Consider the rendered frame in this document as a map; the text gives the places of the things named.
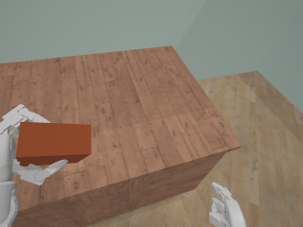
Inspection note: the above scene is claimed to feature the right robot hand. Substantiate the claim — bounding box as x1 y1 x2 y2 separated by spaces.
209 182 247 227

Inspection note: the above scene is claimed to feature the sponge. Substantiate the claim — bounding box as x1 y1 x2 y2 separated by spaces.
16 122 92 166

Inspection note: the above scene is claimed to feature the table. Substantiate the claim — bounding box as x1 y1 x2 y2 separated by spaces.
0 45 241 227

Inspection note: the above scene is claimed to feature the left robot forearm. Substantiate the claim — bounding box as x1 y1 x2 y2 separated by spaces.
0 181 20 227

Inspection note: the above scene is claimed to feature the left robot hand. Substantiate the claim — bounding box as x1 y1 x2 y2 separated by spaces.
0 104 68 185

